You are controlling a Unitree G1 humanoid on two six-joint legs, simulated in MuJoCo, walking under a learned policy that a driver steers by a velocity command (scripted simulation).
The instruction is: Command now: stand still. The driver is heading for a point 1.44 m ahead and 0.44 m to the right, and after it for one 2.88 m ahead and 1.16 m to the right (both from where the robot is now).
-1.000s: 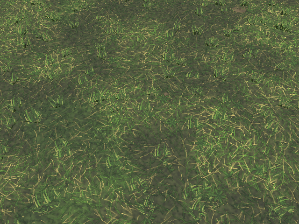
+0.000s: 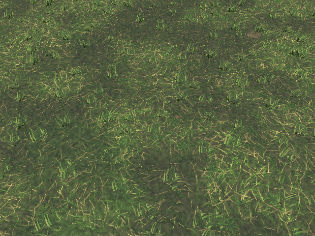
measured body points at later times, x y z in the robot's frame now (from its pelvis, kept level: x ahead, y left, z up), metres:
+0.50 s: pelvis +0.07 +0.06 -0.01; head +0.08 +0.08 +0.44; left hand +0.11 +0.33 -0.16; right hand +0.14 -0.22 -0.13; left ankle +0.05 +0.17 -0.74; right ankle -0.01 -0.11 -0.71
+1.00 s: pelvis +0.42 +0.02 -0.04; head +0.46 +0.03 +0.41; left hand +0.65 +0.24 -0.13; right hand +0.34 -0.23 -0.17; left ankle +0.13 +0.18 -0.63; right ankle +0.54 -0.05 -0.74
